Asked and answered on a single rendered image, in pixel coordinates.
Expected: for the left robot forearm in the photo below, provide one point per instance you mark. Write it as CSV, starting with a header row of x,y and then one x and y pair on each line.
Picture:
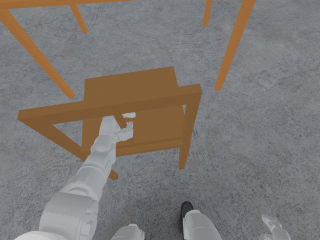
x,y
94,172

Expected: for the left robot thigh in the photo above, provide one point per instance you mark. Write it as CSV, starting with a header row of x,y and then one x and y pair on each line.
x,y
129,233

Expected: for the robot right hand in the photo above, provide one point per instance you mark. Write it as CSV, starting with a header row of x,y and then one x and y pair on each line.
x,y
276,229

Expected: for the chair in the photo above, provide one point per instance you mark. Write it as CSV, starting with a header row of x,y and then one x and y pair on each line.
x,y
154,96

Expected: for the table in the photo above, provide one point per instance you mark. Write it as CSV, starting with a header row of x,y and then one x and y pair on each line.
x,y
18,32

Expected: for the robot left upper arm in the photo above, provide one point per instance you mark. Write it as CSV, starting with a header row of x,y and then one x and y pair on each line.
x,y
67,217

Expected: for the robot right shin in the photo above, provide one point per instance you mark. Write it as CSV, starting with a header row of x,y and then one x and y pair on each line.
x,y
192,211

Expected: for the robot left hand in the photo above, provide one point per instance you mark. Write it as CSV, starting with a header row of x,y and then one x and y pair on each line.
x,y
109,126

